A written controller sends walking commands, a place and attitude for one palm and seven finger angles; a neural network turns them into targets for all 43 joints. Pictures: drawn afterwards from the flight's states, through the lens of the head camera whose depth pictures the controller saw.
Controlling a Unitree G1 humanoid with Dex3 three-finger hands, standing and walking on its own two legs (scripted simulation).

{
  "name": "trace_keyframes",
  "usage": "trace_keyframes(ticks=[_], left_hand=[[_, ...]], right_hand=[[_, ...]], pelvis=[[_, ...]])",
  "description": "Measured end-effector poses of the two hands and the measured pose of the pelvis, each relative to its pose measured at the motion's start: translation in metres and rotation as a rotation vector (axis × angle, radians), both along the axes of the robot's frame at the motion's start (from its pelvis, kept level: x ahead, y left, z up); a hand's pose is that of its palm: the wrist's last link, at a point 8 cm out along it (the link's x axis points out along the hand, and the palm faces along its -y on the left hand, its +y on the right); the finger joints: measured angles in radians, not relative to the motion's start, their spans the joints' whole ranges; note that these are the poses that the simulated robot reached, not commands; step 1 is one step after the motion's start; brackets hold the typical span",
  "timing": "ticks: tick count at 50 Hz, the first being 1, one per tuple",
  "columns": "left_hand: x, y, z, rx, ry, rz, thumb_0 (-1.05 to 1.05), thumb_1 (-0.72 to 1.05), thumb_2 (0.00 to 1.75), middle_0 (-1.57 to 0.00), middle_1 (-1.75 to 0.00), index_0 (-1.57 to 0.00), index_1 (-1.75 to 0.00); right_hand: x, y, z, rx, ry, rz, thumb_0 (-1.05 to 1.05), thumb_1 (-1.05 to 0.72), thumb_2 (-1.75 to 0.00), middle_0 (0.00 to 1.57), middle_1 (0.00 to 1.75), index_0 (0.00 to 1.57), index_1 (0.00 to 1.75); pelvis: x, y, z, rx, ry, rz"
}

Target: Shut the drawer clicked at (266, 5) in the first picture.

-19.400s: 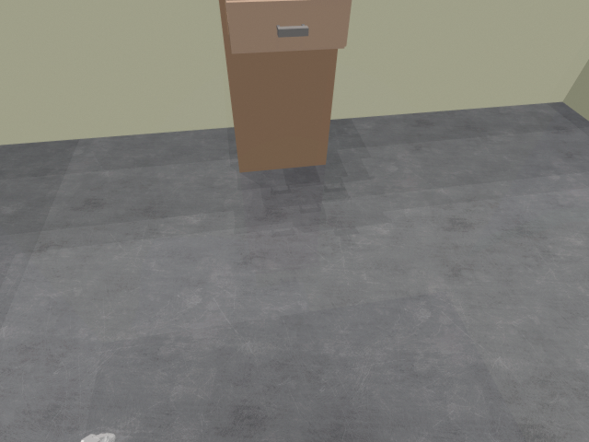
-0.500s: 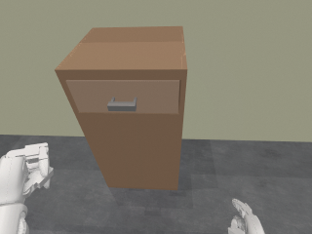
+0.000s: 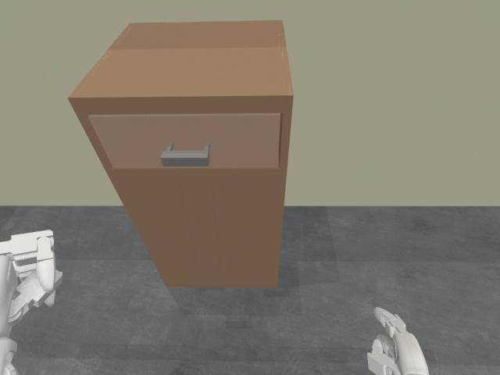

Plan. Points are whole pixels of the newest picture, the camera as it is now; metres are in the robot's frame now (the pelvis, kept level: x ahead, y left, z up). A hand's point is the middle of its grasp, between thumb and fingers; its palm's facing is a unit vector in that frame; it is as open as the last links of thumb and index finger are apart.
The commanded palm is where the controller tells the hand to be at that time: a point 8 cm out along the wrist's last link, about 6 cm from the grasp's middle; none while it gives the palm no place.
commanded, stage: step back with the hand held close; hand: left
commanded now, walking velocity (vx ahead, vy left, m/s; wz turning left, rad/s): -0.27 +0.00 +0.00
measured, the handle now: (187, 152) +0.58 +0.20 +0.02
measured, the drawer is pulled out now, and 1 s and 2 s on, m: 0.00 0.00 0.00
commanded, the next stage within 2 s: stop stepping back and stand still in 1.22 s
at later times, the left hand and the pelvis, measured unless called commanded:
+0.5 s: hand (16, 333) +0.13 +0.26 +0.15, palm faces +0.36 -0.81 -0.46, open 3.3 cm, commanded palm +0.07 +0.30 +0.17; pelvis -0.06 +0.02 -0.01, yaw +0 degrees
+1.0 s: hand out of the picture +0.06 +0.24 +0.16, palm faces +0.26 -0.82 -0.50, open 3.3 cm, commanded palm -0.01 +0.29 +0.17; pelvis -0.13 +0.01 -0.02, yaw +0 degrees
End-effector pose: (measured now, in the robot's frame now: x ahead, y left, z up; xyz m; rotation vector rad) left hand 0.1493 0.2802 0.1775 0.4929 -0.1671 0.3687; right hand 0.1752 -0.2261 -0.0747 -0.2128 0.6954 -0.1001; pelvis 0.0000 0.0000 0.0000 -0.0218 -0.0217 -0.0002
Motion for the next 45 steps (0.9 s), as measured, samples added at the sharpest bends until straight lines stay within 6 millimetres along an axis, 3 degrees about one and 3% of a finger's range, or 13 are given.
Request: trace_keyframes(ticks=[11,22,30,37,45], left_hand=[[-0.009,0.01,-0.007,0.045,0.073,-0.054,0.02,0.88,0.9,-1.4,-1.6,-1.41,-1.6],[-0.048,0.015,-0.006,0.062,-0.002,-0.047,0.02,0.88,0.9,-1.4,-1.6,-1.41,-1.6],[-0.073,0.022,-0.006,0.04,-0.079,-0.053,0.02,0.88,0.9,-1.41,-1.6,-1.41,-1.6],[-0.09,0.031,0.005,0.112,-0.104,-0.026,0.02,0.88,0.9,-1.41,-1.6,-1.41,-1.6],[-0.105,0.001,-0.003,0.073,-0.053,-0.116,0.02,0.89,0.9,-1.41,-1.6,-1.41,-1.6]], right_hand=[[-0.033,-0.004,-0.007,-0.034,0.094,-0.086,0.01,-0.9,-0.9,0.2,0.3,0.2,0.3],[-0.059,0.011,-0.005,-0.026,0.03,-0.061,0.01,-0.9,-0.9,0.21,0.3,0.2,0.3],[-0.09,0.013,-0.006,-0.074,0.045,-0.059,0.01,-0.9,-0.9,0.21,0.3,0.2,0.3],[-0.108,0.02,-0.007,-0.072,0.054,-0.03,0.01,-0.9,-0.9,0.21,0.3,0.2,0.3],[-0.116,0.017,-0.017,-0.025,0.067,0.002,0.01,-0.9,-0.9,0.21,0.3,0.21,0.3]], pelvis=[[-0.018,0.012,-0.003,0.006,0.038,-0.009],[-0.054,0.016,-0.011,-0.005,0.033,-0.004],[-0.073,0.025,-0.014,-0.032,0.03,0.007],[-0.085,0.021,-0.012,-0.035,0.066,0.049],[-0.121,0.011,-0.013,-0.03,0.088,0.002]])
